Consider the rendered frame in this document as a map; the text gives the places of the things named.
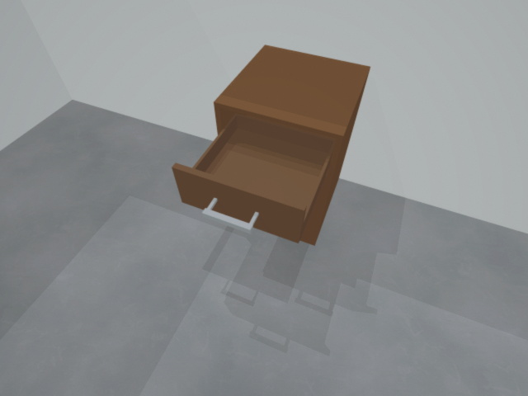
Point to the cabinet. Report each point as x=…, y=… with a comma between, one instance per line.
x=305, y=92

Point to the drawer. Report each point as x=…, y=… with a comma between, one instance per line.
x=258, y=166

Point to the handle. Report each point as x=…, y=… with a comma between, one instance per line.
x=227, y=220

